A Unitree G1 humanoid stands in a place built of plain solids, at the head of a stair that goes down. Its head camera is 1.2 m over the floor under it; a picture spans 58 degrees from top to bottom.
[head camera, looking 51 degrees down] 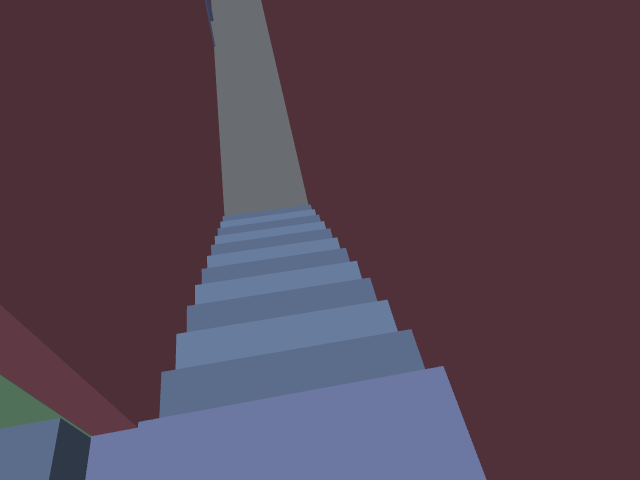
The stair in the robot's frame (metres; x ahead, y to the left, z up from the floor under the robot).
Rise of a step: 0.17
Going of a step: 0.22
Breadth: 0.85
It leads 10 degrees to the left of straight ahead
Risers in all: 12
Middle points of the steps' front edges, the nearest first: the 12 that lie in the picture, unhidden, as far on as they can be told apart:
0.43 0.06 0.00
0.63 0.10 -0.17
0.85 0.14 -0.34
1.07 0.18 -0.51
1.30 0.22 -0.67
1.52 0.26 -0.84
1.74 0.30 -1.01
1.96 0.35 -1.18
2.18 0.39 -1.35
2.40 0.43 -1.52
2.62 0.47 -1.69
2.84 0.51 -1.86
